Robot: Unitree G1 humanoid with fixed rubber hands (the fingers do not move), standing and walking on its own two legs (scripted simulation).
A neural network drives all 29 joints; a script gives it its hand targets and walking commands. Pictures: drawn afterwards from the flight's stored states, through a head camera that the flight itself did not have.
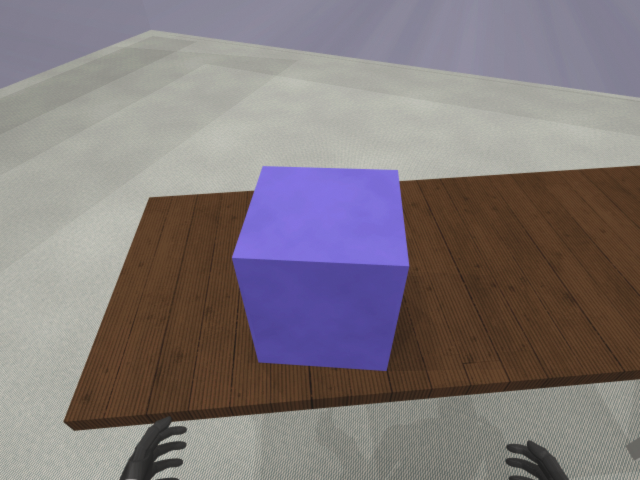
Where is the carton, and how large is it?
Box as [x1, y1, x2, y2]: [232, 166, 408, 370]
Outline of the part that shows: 263,166 232,256 258,361 386,370 408,269 408,259 397,170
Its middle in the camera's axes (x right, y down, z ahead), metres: +0.01 +0.04 +0.61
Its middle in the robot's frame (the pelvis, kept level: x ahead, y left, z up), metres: +0.44 +0.03 +0.02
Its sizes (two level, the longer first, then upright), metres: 0.210 0.200 0.250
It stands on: a table, 0.67 m high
